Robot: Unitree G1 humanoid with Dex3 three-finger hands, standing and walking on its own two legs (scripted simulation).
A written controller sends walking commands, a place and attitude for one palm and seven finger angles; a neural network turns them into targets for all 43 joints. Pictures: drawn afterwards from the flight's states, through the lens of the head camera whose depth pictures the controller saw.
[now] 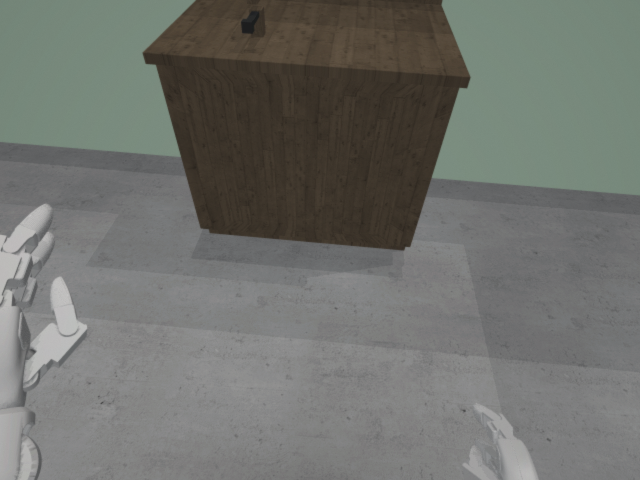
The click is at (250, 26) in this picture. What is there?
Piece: tap's lever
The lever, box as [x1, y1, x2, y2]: [241, 19, 253, 33]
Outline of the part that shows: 243,19 241,21 242,32 252,33 252,19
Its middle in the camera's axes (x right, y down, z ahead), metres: -0.20 -0.57 +1.03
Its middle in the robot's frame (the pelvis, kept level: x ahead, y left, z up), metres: +1.15 +0.28 +0.10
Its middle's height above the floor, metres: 0.88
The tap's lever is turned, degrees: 0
